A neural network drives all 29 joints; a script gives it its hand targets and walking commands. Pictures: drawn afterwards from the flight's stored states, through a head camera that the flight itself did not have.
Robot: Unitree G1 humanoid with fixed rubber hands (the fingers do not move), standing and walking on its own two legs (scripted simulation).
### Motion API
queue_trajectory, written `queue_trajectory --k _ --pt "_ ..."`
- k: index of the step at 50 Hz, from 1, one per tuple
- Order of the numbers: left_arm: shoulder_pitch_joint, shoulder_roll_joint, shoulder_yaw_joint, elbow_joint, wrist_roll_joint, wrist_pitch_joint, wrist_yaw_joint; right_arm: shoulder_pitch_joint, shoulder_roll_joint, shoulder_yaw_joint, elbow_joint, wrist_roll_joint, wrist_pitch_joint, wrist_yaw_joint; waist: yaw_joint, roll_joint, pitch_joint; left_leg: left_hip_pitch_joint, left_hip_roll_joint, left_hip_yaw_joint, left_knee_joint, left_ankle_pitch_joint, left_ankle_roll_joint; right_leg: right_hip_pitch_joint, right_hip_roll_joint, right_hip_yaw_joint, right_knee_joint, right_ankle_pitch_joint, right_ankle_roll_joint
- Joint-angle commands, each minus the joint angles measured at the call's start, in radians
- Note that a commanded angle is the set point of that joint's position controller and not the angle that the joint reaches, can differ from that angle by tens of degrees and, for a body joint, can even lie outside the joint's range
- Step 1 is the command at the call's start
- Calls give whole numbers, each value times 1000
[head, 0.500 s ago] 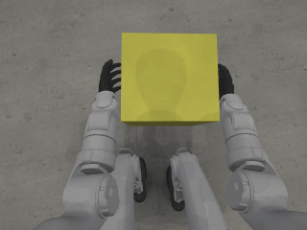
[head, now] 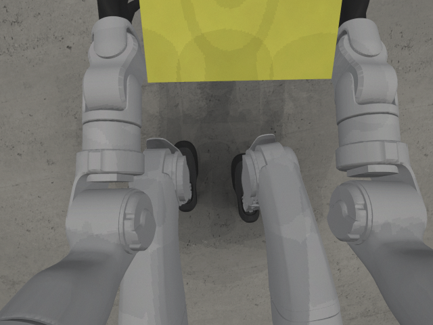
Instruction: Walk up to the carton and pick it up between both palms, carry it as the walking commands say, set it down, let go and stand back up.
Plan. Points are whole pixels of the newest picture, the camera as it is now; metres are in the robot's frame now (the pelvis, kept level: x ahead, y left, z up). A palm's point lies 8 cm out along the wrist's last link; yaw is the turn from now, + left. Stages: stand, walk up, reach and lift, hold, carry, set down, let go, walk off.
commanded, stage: set down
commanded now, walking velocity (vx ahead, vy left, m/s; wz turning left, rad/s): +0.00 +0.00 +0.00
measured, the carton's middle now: (229, 6) +0.54 -0.03 -0.19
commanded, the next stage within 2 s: none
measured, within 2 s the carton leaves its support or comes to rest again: rests again in 1.80 s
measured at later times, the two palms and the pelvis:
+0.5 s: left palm (124, 8) +0.54 +0.13 -0.20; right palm (321, 13) +0.53 -0.17 -0.21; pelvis -0.01 +0.00 -0.07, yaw -1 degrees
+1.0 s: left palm out of the picture +0.58 +0.13 -0.26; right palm (302, 13) +0.55 -0.17 -0.29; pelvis +0.01 -0.01 -0.11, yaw +0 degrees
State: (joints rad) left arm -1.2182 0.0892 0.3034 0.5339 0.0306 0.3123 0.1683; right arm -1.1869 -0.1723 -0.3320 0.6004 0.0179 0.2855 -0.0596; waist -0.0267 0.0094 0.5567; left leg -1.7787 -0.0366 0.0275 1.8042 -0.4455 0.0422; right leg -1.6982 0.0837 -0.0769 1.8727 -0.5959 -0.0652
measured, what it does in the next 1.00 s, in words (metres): lowers itself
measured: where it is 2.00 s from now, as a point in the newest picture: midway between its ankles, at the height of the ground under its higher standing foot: (216, 194)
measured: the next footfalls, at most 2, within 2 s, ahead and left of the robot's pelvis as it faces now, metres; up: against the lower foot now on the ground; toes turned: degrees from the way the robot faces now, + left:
none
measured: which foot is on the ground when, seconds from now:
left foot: down 0.00-1.00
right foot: down 0.00-1.00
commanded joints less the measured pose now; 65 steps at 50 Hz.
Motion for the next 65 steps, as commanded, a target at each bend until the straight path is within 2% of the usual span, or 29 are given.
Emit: queue_trajectory --k 1,2,4,5,6,8,12,16,18,19,22,26,27,28,32,33,39,41,46,47,49,50,51,53,56,57,58,61,65 --pt "-624 -845 -623 -285 -167 -12 -142 -726 758 708 -413 229 -16 154 47 -15 -2718 933 -113 -15 31 521 -48 858 57 176 -168 721 56" --pt "-621 -803 -633 -290 -177 -3 -134 -788 726 697 -453 230 -19 144 16 -56 -2670 920 -111 -52 21 505 -31 807 65 149 -144 689 76" --pt "-687 -714 -557 -302 -174 -5 -129 -876 714 675 -468 239 -9 113 66 -80 -2540 759 -120 -27 20 415 -20 795 53 169 -132 628 86" --pt "-717 -713 -500 -199 -163 -5 -133 -884 728 640 -347 197 -2 105 55 -122 -2321 626 -113 -27 18 315 -14 740 40 194 -174 507 85" --pt "-743 -686 -462 -113 -136 -7 -141 -856 743 604 -220 167 -3 108 81 -63 -2104 558 -107 -33 1 223 -13 574 40 198 -183 370 74" --pt "-688 -779 -412 54 -91 -6 -172 -823 763 535 -61 108 -12 127 53 -29 -1863 462 -96 -44 -5 123 -16 407 40 195 -206 222 48" --pt "-775 -852 -399 76 -93 -53 -208 -862 827 508 -19 106 -41 164 34 1 -1970 475 -99 -19 63 213 -25 375 46 183 -157 310 44" --pt "-899 -846 -460 56 -148 -44 -203 -899 787 470 11 113 -37 170 -68 13 -2082 609 -96 -26 99 235 -38 318 52 111 -108 300 42" --pt "-915 -857 -445 44 -157 -30 -205 -941 782 476 -17 108 -26 179 -61 -4 -2078 607 -106 -27 99 222 -38 319 51 105 -95 283 35" --pt "-858 -871 -432 135 -132 -22 -204 -952 801 481 1 136 -32 184 -15 44 -2047 609 -96 -18 113 228 -33 275 49 113 -80 270 36" --pt "-838 -905 -392 182 -128 -7 -219 -982 789 464 11 108 -18 215 -56 -1 -1917 560 -91 -49 114 192 -18 183 43 96 -71 218 34" --pt "-876 -910 -386 152 -146 -18 -210 -1074 774 512 -95 156 -30 239 -18 -13 -2030 618 -97 -39 160 254 -14 183 35 91 -27 260 36" --pt "-918 -886 -402 90 -147 -28 -206 -1062 835 539 -93 193 -28 236 24 -4 -2092 637 -93 -29 177 290 -10 209 32 103 -18 299 35" --pt "-932 -872 -407 73 -161 -32 -200 -1099 776 542 -127 185 -31 230 0 -45 -2093 650 -94 -38 184 316 -12 211 33 88 -4 317 44" --pt "-853 -881 -345 204 -157 -44 -206 -1060 816 535 -21 172 -35 234 17 -105 -1916 487 -109 -29 201 261 0 203 36 107 1 289 51" --pt "-817 -895 -349 245 -162 -40 -217 -1113 766 542 -98 184 -56 232 13 -82 -1897 472 -102 -34 212 281 0 189 33 102 25 323 52" --pt "-832 -875 -351 231 -176 -72 -234 -1082 752 558 -81 198 -77 229 12 -62 -1908 410 -100 -14 259 324 -9 232 33 119 66 435 44" --pt "-816 -875 -359 278 -193 -79 -238 -1042 748 539 -8 192 -83 224 -15 -68 -1857 367 -100 -22 275 315 -11 241 31 127 84 457 37" --pt "-809 -857 -340 289 -204 -90 -246 -1048 741 549 -52 213 -100 214 9 -59 -1868 286 -96 1 314 319 -12 314 28 165 106 553 34" --pt "-804 -881 -354 268 -240 -94 -249 -1077 724 564 -104 204 -102 209 -31 -94 -1890 286 -104 -7 315 330 -8 352 24 158 105 565 36" --pt "-790 -862 -337 283 -215 -90 -253 -1049 743 565 -85 215 -99 209 -4 -76 -1905 258 -102 8 330 327 -16 381 21 174 114 630 39" --pt "-807 -870 -370 201 -249 -96 -247 -1098 727 585 -202 231 -104 198 -22 -93 -1994 280 -106 3 341 373 -9 415 29 178 128 680 38" --pt "-801 -838 -377 241 -244 -94 -242 -1042 720 574 -94 239 -101 197 -18 -75 -1976 289 -94 -2 337 355 -12 421 25 187 126 688 41" --pt "-796 -844 -381 243 -255 -94 -238 -1074 689 584 -134 242 -107 192 -16 -65 -1978 263 -93 1 353 352 -13 432 17 191 146 702 38" --pt "-798 -866 -369 274 -262 -91 -235 -1115 695 575 -138 238 -112 200 -14 -57 -1895 268 -105 -4 336 331 -12 356 20 167 133 602 37" --pt "-789 -881 -382 285 -273 -92 -234 -1112 652 562 -138 231 -119 198 -50 -52 -1898 282 -103 -12 344 337 -14 332 18 156 141 583 34" --pt "-821 -832 -374 279 -262 -103 -223 -1089 675 563 -98 237 -116 205 -16 -45 -1873 313 -97 -16 337 333 -13 283 22 151 148 544 35" --pt "-776 -881 -352 374 -238 -94 -228 -1058 686 514 13 210 -108 228 -51 -20 -1698 330 -98 -40 326 291 -4 110 23 128 135 392 30" --pt "-862 -867 -355 332 -242 -108 -221 -1148 685 539 -59 246 -123 242 -27 -13 -1799 413 -100 -40 355 357 -1 86 14 116 156 404 29"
